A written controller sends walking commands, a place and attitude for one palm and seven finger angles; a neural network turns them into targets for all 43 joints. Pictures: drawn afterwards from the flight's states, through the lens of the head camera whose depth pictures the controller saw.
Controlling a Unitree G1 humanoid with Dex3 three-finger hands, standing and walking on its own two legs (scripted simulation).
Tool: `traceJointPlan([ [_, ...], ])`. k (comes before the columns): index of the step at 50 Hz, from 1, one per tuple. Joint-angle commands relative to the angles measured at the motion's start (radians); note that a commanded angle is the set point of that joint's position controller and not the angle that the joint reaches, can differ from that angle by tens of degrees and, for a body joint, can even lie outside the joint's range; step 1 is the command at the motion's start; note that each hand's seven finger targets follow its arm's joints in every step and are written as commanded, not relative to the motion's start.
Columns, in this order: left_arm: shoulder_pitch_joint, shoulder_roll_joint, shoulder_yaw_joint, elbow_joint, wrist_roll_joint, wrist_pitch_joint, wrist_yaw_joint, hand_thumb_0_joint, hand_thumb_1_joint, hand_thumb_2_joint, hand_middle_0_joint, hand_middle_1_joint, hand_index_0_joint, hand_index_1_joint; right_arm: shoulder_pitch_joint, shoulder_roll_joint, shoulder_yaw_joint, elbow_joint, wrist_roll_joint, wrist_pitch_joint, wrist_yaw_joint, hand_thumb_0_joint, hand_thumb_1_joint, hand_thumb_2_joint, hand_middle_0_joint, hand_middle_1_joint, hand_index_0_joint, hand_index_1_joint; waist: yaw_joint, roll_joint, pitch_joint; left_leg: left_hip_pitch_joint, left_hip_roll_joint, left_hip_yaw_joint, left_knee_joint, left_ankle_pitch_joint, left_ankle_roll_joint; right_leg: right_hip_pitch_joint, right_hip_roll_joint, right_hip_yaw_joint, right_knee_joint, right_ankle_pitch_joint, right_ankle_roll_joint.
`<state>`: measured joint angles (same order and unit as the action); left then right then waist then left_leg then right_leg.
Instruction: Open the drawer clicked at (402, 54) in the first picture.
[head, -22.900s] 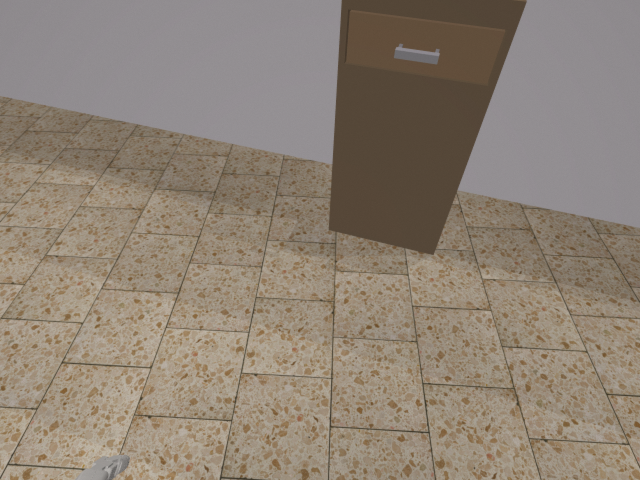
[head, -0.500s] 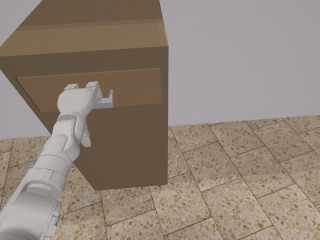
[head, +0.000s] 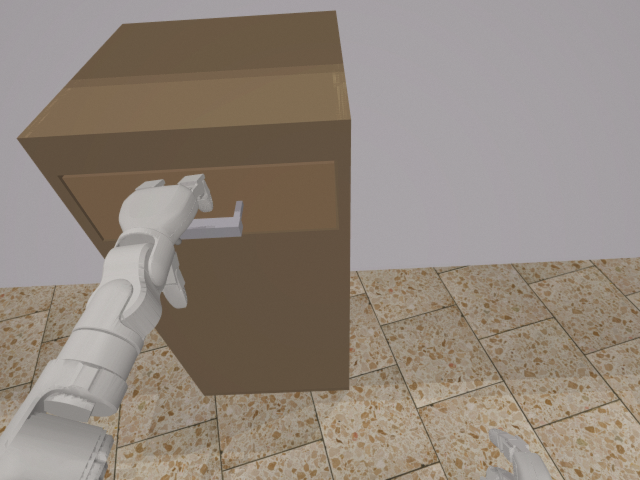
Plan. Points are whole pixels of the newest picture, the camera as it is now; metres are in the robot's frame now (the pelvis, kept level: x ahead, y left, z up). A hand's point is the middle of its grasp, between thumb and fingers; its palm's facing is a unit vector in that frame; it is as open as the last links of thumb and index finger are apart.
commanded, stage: re-aim the fingers above the handle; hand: left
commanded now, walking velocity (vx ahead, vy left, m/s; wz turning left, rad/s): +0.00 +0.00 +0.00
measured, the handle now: (205, 218) +0.48 +0.22 +0.05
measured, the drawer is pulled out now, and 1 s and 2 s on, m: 0.00 0.00 0.00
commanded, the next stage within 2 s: none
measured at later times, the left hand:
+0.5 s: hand (184, 238) +0.39 +0.21 +0.11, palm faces -0.03 -0.08 -1.00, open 13.8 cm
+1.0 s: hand (196, 244) +0.38 +0.19 +0.11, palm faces +0.03 -0.08 -1.00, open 13.8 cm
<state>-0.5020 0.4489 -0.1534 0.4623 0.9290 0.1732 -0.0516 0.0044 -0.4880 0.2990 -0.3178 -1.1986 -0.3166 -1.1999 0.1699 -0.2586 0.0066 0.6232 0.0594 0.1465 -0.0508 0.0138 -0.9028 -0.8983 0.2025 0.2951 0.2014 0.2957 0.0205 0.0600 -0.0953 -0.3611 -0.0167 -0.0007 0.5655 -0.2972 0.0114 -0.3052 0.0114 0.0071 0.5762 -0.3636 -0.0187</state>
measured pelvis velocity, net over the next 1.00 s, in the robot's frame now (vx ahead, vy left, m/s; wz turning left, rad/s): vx -0.02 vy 0.01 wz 0.01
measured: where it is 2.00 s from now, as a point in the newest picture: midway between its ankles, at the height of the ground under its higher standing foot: outside the picture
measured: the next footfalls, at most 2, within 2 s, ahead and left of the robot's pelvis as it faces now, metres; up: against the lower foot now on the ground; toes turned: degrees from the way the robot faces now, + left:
none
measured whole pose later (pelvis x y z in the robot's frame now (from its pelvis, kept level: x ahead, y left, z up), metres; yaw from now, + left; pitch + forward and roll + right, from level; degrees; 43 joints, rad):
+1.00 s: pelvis -0.02 +0.01 +0.00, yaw +1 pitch +4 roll +0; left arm -0.54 0.43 -0.21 0.45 0.93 0.03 0.02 0.00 -0.49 0.30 -0.32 -1.20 -0.32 -1.20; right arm 0.18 -0.25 -0.01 0.66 0.06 0.11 -0.07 0.01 -0.90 -0.90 0.20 0.29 0.20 0.30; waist 0.02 0.06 -0.07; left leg -0.39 -0.02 -0.01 0.59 -0.28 0.02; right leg -0.33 0.00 -0.01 0.59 -0.34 -0.01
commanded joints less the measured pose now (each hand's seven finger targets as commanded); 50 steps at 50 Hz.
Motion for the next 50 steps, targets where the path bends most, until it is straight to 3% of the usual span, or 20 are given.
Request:
traceJointPlan([
  [1,-0.396,0.266,0.155,-0.337,0.012,-0.100,0.056,0.000,-0.500,0.300,-0.300,-1.200,-0.300,-1.200,-0.073,-0.105,-0.050,-0.137,-0.017,-0.041,-0.015,0.000,-0.900,-0.900,0.200,0.300,0.200,0.300,0.008,-0.022,-0.327,0.185,-0.030,0.014,0.006,0.475,0.039,0.105,0.013,-0.002,-0.033,0.548,-0.015],
  [4,-0.355,0.272,0.189,-0.337,0.007,-0.123,0.098,0.000,-0.500,0.300,-0.300,-1.200,-0.300,-1.200,-0.066,-0.100,-0.058,-0.119,-0.018,-0.051,-0.012,0.000,-0.900,-0.900,0.200,0.300,0.200,0.300,0.009,-0.011,-0.310,0.185,-0.027,0.017,0.017,0.495,0.034,0.080,0.019,-0.007,-0.032,0.553,-0.014],
  [5,-0.353,0.330,0.245,-0.292,0.010,-0.118,0.112,0.000,-0.500,0.300,-0.300,-1.200,-0.300,-1.200,-0.057,-0.107,-0.060,-0.105,-0.018,-0.047,-0.014,0.000,-0.900,-0.900,0.200,0.300,0.200,0.300,0.010,-0.024,-0.302,0.159,-0.029,0.020,0.013,0.461,0.029,0.091,0.020,-0.007,-0.036,0.523,-0.014],
  [8,-0.402,0.286,0.196,-0.234,0.019,-0.094,0.138,0.000,-0.500,0.300,-0.300,-1.200,-0.300,-1.200,-0.065,-0.106,-0.057,-0.088,-0.010,-0.054,-0.017,0.000,-0.900,-0.900,0.200,0.300,0.200,0.300,-0.008,-0.027,-0.262,0.136,-0.028,0.024,0.006,0.397,0.027,0.045,0.020,-0.014,-0.044,0.469,-0.012],
  [11,-0.429,0.281,0.165,-0.238,0.019,-0.069,0.133,0.000,-0.500,0.300,-0.300,-1.200,-0.300,-1.200,-0.059,-0.116,-0.063,-0.088,-0.010,-0.055,-0.017,0.000,-0.900,-0.900,0.200,0.300,0.200,0.300,-0.014,-0.024,-0.326,0.161,-0.031,0.026,0.011,0.403,0.031,0.071,0.015,-0.008,-0.043,0.491,-0.010],
  [15,-0.424,0.200,0.071,-0.198,-0.001,-0.055,0.078,0.000,-0.500,0.300,-0.300,-1.200,-0.300,-1.200,-0.050,-0.121,-0.063,-0.095,-0.007,-0.047,-0.026,0.000,-0.900,-0.900,0.200,0.300,0.200,0.300,-0.046,-0.065,-0.298,0.166,-0.031,0.015,0.009,0.372,0.038,0.047,0.014,-0.012,-0.056,0.468,-0.006],
  [18,-0.456,0.216,0.073,-0.168,-0.010,-0.077,0.045,0.000,-0.500,0.300,-0.300,-1.200,-0.300,-1.200,-0.049,-0.125,-0.057,-0.094,-0.005,-0.043,-0.033,0.000,-0.900,-0.900,0.200,0.300,0.200,0.300,-0.049,-0.089,-0.252,0.143,-0.030,0.012,0.002,0.326,0.040,0.022,0.011,-0.010,-0.063,0.441,-0.003],
  [21,-0.454,0.278,0.141,-0.220,-0.008,-0.125,0.049,0.000,-0.500,0.300,-0.300,-1.200,-0.300,-1.200,-0.037,-0.121,-0.060,-0.101,-0.012,-0.042,-0.030,0.000,-0.900,-0.900,0.200,0.300,0.200,0.300,-0.018,-0.048,-0.325,0.157,-0.033,0.005,0.006,0.371,0.039,0.064,0.012,-0.007,-0.042,0.462,-0.012],
  [24,-0.400,0.308,0.206,-0.242,-0.005,-0.154,0.090,0.000,-0.500,0.300,-0.300,-1.200,-0.300,-1.200,-0.035,-0.111,-0.063,-0.104,-0.016,-0.042,-0.022,0.000,-0.900,-0.900,0.200,0.300,0.200,0.300,0.011,-0.025,-0.332,0.146,-0.029,0.008,0.010,0.428,0.033,0.077,0.017,-0.011,-0.025,0.497,-0.017],
  [26,-0.375,0.365,0.278,-0.202,0.000,-0.150,0.125,0.000,-0.500,0.300,-0.300,-1.200,-0.300,-1.200,-0.035,-0.111,-0.061,-0.100,-0.015,-0.040,-0.016,0.000,-0.900,-0.900,0.200,0.300,0.200,0.300,0.030,-0.034,-0.316,0.103,-0.028,0.012,-0.001,0.402,0.029,0.096,0.017,-0.012,-0.026,0.476,-0.017],
  [29,-0.351,0.351,0.276,-0.151,0.018,-0.109,0.169,0.000,-0.500,0.300,-0.300,-1.200,-0.300,-1.200,-0.049,-0.111,-0.060,-0.094,-0.010,-0.043,-0.009,0.000,-0.900,-0.900,0.200,0.300,0.200,0.300,0.034,-0.064,-0.268,0.075,-0.019,0.024,-0.020,0.362,0.023,0.077,0.022,-0.019,-0.036,0.420,-0.015],
  [30,-0.333,0.384,0.307,-0.144,0.022,-0.093,0.180,0.000,-0.500,0.300,-0.300,-1.200,-0.300,-1.200,-0.046,-0.117,-0.063,-0.096,-0.012,-0.041,-0.008,0.000,-0.900,-0.900,0.200,0.300,0.200,0.300,0.045,-0.062,-0.286,0.068,-0.019,0.026,-0.028,0.358,0.019,0.107,0.021,-0.017,-0.039,0.405,-0.017],
  [35,-0.346,0.300,0.185,-0.178,0.029,-0.028,0.140,0.000,-0.500,0.300,-0.300,-1.200,-0.300,-1.200,-0.043,-0.133,-0.071,-0.110,-0.005,-0.046,-0.010,0.000,-0.900,-0.900,0.200,0.300,0.200,0.300,-0.001,-0.042,-0.325,0.131,-0.015,0.027,-0.029,0.360,0.031,0.090,0.021,-0.014,-0.055,0.398,-0.013],
  [38,-0.387,0.171,0.047,-0.275,-0.008,-0.042,0.079,0.000,-0.500,0.300,-0.300,-1.200,-0.300,-1.200,-0.050,-0.125,-0.072,-0.126,0.001,-0.054,-0.014,0.000,-0.900,-0.900,0.200,0.300,0.200,0.300,-0.046,-0.035,-0.287,0.195,-0.014,0.008,-0.023,0.344,0.042,0.014,0.024,-0.023,-0.068,0.364,-0.008],
  [40,-0.417,0.155,0.017,-0.297,-0.022,-0.068,0.051,0.000,-0.500,0.300,-0.300,-1.200,-0.300,-1.200,-0.042,-0.124,-0.071,-0.124,0.000,-0.059,-0.023,0.000,-0.900,-0.900,0.200,0.300,0.200,0.300,-0.065,-0.049,-0.261,0.209,-0.015,-0.007,-0.024,0.317,0.043,-0.013,0.025,-0.023,-0.080,0.317,-0.010],
  [43,-0.539,0.140,-0.010,-0.287,-0.008,-0.113,0.057,0.000,-0.500,0.300,-0.300,-1.200,-0.300,-1.200,-0.034,-0.116,-0.062,-0.099,-0.002,-0.070,-0.031,0.000,-0.900,-0.900,0.200,0.300,0.200,0.300,-0.072,-0.009,-0.214,0.218,-0.017,-0.026,-0.032,0.253,0.036,-0.091,0.029,-0.028,-0.084,0.230,-0.018],
  [45,-0.559,0.226,0.079,-0.277,0.003,-0.137,0.091,0.000,-0.500,0.300,-0.300,-1.200,-0.300,-1.200,-0.024,-0.119,-0.065,-0.088,-0.009,-0.070,-0.031,0.000,-0.900,-0.900,0.200,0.300,0.200,0.300,-0.043,0.010,-0.239,0.211,-0.018,-0.032,-0.037,0.265,0.025,-0.063,0.031,-0.031,-0.077,0.221,-0.030],
  [46,-0.580,0.232,0.095,-0.273,0.012,-0.143,0.114,0.000,-0.500,0.300,-0.300,-1.200,-0.300,-1.200,-0.028,-0.111,-0.063,-0.085,-0.008,-0.074,-0.028,0.000,-0.900,-0.900,0.200,0.300,0.200,0.300,-0.032,0.024,-0.264,0.218,-0.020,-0.028,-0.034,0.273,0.024,-0.060,0.032,-0.030,-0.070,0.229,-0.031],
  [48,-0.554,0.272,0.166,-0.194,0.016,-0.137,0.159,0.000,-0.500,0.300,-0.300,-1.200,-0.300,-1.200,-0.026,-0.105,-0.057,-0.072,-0.010,-0.074,-0.025,0.000,-0.900,-0.900,0.200,0.300,0.200,0.300,-0.003,-0.006,-0.268,0.182,-0.020,-0.019,-0.037,0.289,0.018,-0.030,0.032,-0.037,-0.059,0.242,-0.033],
  [50,-0.524,0.382,0.280,-0.064,0.029,-0.108,0.201,0.000,-0.500,0.300,-0.300,-1.200,-0.300,-1.200,-0.036,-0.110,-0.047,-0.057,-0.011,-0.063,-0.026,0.000,-0.900,-0.900,0.200,0.300,0.200,0.300,0.029,-0.044,-0.245,0.106,-0.021,-0.009,-0.057,0.261,0.010,0.026,0.029,-0.035,-0.064,0.226,-0.031],
])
